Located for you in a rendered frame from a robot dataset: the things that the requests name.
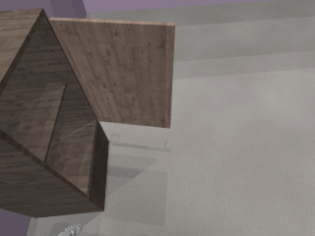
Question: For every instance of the cupboard door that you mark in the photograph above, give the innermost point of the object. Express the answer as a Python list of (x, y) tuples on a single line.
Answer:
[(125, 68)]

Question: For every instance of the robot left hand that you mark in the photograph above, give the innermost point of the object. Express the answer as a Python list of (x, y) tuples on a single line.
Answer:
[(72, 230)]

